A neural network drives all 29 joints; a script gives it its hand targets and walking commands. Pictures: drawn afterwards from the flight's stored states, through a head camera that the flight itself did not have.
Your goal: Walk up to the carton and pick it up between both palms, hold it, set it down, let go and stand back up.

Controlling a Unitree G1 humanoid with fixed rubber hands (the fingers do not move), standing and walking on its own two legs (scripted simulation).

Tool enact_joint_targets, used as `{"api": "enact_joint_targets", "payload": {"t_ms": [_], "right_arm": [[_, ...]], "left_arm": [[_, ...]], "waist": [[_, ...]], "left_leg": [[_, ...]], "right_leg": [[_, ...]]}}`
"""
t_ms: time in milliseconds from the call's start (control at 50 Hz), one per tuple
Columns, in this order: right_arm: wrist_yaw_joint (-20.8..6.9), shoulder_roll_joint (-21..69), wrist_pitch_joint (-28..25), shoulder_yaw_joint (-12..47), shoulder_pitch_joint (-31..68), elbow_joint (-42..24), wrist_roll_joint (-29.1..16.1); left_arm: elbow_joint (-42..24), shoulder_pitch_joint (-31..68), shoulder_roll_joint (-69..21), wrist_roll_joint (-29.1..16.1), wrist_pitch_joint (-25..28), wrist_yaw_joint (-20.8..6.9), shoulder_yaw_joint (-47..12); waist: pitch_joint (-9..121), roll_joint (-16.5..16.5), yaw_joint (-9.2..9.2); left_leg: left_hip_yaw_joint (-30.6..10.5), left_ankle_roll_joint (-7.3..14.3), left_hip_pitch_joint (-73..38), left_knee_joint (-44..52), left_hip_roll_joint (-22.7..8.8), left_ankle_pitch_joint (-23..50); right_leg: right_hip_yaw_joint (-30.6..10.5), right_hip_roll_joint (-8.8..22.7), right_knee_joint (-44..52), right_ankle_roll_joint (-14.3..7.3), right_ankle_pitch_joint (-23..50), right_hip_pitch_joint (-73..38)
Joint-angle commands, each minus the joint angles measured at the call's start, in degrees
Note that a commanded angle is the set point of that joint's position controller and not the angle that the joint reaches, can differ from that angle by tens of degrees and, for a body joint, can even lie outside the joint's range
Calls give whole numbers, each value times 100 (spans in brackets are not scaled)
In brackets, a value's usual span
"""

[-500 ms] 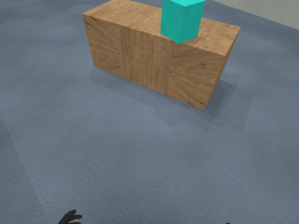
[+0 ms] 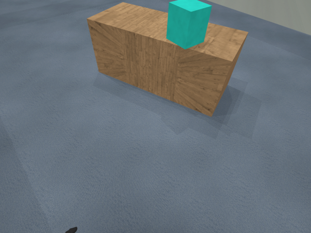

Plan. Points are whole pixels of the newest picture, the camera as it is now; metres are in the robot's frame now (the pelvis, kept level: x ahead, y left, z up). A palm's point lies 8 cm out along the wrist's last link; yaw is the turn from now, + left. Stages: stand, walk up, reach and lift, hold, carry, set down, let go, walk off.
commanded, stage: stand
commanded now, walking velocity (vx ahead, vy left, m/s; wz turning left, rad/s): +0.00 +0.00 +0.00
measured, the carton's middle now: (187, 23) +1.48 -0.19 -0.08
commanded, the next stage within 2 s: walk up in 0.02 s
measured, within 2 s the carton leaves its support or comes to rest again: neither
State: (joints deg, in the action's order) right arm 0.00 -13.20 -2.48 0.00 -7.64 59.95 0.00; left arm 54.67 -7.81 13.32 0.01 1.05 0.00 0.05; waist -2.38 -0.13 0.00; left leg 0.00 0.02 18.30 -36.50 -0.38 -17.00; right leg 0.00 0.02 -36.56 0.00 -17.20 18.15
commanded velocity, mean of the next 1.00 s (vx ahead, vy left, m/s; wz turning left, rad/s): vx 0.00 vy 0.00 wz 0.00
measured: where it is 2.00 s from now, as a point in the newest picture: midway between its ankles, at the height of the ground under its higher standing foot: (142, 187)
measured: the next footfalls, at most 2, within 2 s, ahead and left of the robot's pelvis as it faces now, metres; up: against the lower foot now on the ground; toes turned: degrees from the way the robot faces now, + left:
left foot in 0.96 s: +0.29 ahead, +0.10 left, +0.00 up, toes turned -3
right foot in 1.44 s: +0.46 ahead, -0.08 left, +0.00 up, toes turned -14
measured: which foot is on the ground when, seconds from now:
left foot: down 0.00-0.50, up 0.52-0.94, down 0.96-1.00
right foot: down 0.00-1.00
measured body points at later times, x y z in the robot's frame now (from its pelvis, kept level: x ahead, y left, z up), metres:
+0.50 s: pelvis +0.02 -0.04 -0.01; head +0.01 -0.05 +0.44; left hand +0.11 +0.26 -0.13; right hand +0.08 -0.34 -0.14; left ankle +0.03 +0.12 -0.72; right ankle +0.07 -0.15 -0.73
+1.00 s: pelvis +0.17 +0.02 -0.01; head +0.19 +0.00 +0.44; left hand +0.20 +0.33 -0.13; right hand +0.26 -0.29 -0.13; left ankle +0.25 +0.10 -0.73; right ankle +0.07 -0.14 -0.72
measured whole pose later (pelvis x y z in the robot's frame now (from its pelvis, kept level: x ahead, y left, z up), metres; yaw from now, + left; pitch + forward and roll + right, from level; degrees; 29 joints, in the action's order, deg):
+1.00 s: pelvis +0.17 +0.02 -0.01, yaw -7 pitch -2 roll -4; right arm -2.7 -22.3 -2.8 -0.9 -7.1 51.3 0.2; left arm 54.4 -21.9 20.0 0.0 5.1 -1.5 2.7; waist -5.5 6.1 0.0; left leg 1.8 1.4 25.5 -44.4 -4.0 -17.2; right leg -1.0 -0.4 -36.1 -1.0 -26.4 7.3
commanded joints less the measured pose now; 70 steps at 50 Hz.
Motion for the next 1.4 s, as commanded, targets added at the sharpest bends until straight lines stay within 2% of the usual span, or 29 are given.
{"api": "enact_joint_targets", "payload": {"t_ms": [0,180,200,220,240,260,300,340,380,420,440,460,480,500,520,580,620,800,880,920,960,980,1000,1020,1060,1100,1140,1240,1380], "right_arm": [[41,-1524,-116,-386,286,-218,68],[24,-1526,-113,-371,267,-112,74],[-119,-2283,-214,-741,33,-580,298],[-153,-2394,-207,-807,-256,-474,354],[-166,-2439,-191,-862,-641,-382,363],[-151,-2571,-196,-955,-752,-414,340],[-124,-2592,-297,-953,-178,-721,304],[-117,-2522,-310,-916,-184,-764,345],[-171,-2566,-249,-917,196,-968,389],[-223,-2449,-152,-875,858,-1154,372],[-228,-2196,-86,-799,1096,-1244,404],[-228,-1741,-31,-673,1052,-1325,426],[-248,-1321,9,-485,972,-1427,365],[-226,-1845,63,-593,865,-1421,273],[-261,-2293,104,-696,669,-1330,223],[-355,-2334,123,-762,363,-1124,188],[-388,-2225,131,-750,262,-1111,192],[-412,-2301,58,-743,832,-1399,212],[-398,-2239,-96,-720,1100,-1615,237],[-379,-2228,-194,-732,812,-1576,205],[-309,-2327,-325,-837,-533,-1143,194],[-223,-2917,-405,-1059,-1356,-952,295],[-176,-3204,-439,-1125,-1433,-1000,225],[-188,-3141,-398,-1119,-1311,-1061,121],[-118,-2592,-369,-985,-1015,-1197,81],[-63,-2314,-362,-886,-967,-1174,140],[-48,-2133,-342,-818,-940,-1208,151],[-49,-2055,-281,-732,-731,-1508,115],[-31,-2178,-117,-816,-1027,-1548,231]], "left_arm": [[-40,260,1574,93,247,74,391],[48,289,1529,88,253,64,359],[-338,-315,2036,149,294,-89,603],[-321,-235,2049,179,291,-120,614],[-459,135,1896,212,271,-135,592],[-588,352,1773,211,259,-131,570],[-634,137,1969,210,298,-164,605],[-607,62,2018,168,386,-245,651],[-511,-399,1974,155,396,-325,705],[-145,-1472,1800,115,385,-312,755],[209,-2281,1819,111,388,-256,827],[410,-2946,2036,170,398,-165,915],[218,-2817,2437,280,478,-56,936],[-78,-1979,2527,193,492,-9,911],[-273,-1373,2886,110,477,0,984],[-458,-942,2600,106,579,11,842],[-401,-1159,2398,102,600,-5,807],[-517,-1733,2484,46,609,-13,810],[-578,-1848,2662,58,624,10,859],[-706,-1537,2696,33,612,26,841],[-953,-854,2430,-1,581,22,707],[-1066,-1070,1813,-37,611,12,525],[-919,-1468,1586,-110,594,30,426],[-803,-1540,2227,-88,534,111,532],[-757,-1384,2238,-99,520,72,518],[-736,-1253,2106,-187,459,-6,567],[-742,-1212,2011,-195,363,-31,565],[-806,-674,1850,-132,208,-57,468],[-938,245,1836,-43,239,-38,382]], "waist": [[515,-61,-32],[373,-124,-39],[816,138,-76],[407,229,-243],[99,488,-539],[-7,1636,-690],[-148,866,-322],[93,624,-263],[261,1049,-4],[365,1070,567],[555,582,876],[434,-653,1102],[34,-1625,994],[-340,-565,523],[-674,-361,305],[-1162,-341,-39],[-1213,-531,-18],[-915,-983,358],[-699,-1120,417],[-442,-1141,199],[248,-542,-570],[1003,1047,-815],[953,1737,-775],[979,1096,-695],[528,530,-561],[525,996,-480],[551,1200,-388],[180,1070,-252],[61,617,-565]], "left_leg": [[-603,314,-541,1131,-576,630],[-667,277,-493,1467,-612,251],[-557,500,-1214,940,-614,-2241],[-873,717,-1569,1249,-721,-3224],[-1401,984,-2325,1959,-1037,-3957],[-2536,1371,-2174,2686,-2106,-4123],[-2662,1512,-1545,2773,-2582,-3237],[-2078,1502,-1551,2460,-2292,-2735],[-1232,1227,-902,2192,-1973,-2659],[-254,847,355,1389,-1484,-2629],[154,658,1082,217,-1011,-2710],[615,417,2020,-1727,-520,-2329],[329,59,3499,-3294,223,-1731],[-365,22,3469,-3394,-104,-1147],[-646,52,3115,-3248,-321,-902],[-571,102,2105,-3211,-469,-116],[-544,89,1968,-2955,-522,192],[-446,-82,2410,-1473,-582,-43],[-379,49,2298,-823,-560,-843],[-359,148,1485,-241,-511,-959],[-370,311,-969,1202,-297,-78],[-1868,443,-2280,1794,-1397,-844],[-3519,374,-3279,2397,-2399,-1128],[-3909,547,-3323,2269,-2659,-1037],[-2439,-20,-2663,2120,-2218,661],[-945,-407,-2423,1739,-1535,2951],[-192,-403,-2260,1532,-1193,3845],[292,-172,-1842,1769,-1050,3651],[283,57,-2570,1254,-1282,3622]], "right_leg": [[-725,702,1228,-363,685,-398],[-717,680,1522,-304,230,-362],[-1225,444,1090,-534,-1947,204],[-1117,311,892,-350,-2482,1384],[-496,-58,349,18,-2201,2640],[-51,-37,-1444,-65,-1392,3066],[-373,534,-1948,-84,-1127,2688],[-355,594,-1411,-70,-1311,2245],[-65,547,-787,-119,-1096,1377],[342,316,146,-214,-29,-412],[183,-2,339,-219,-91,-1455],[-901,245,1096,-339,-896,-2168],[-3804,1356,2291,-670,-2921,-2124],[-4980,1946,3157,-862,-4044,-1382],[-5261,2068,3476,-898,-4962,-668],[-4041,1469,3197,-513,-3372,352],[-3462,1273,3004,-438,-2858,376],[-2983,1386,2433,-1256,-1684,-1106],[-2880,1716,1701,-1544,577,-1576],[-2542,1775,1256,-1443,1781,-1250],[-1494,1021,-470,-844,2125,-200],[-799,333,-2394,-404,1286,612],[-295,-664,-3311,-185,-1025,2451],[-663,-464,-3707,-299,-1107,2786],[-687,43,-3607,-282,-246,2757],[-634,237,-3501,-242,114,2380],[-525,295,-3324,-226,310,2123],[-95,171,-2122,-198,587,1925],[603,195,194,-282,494,1704]]}}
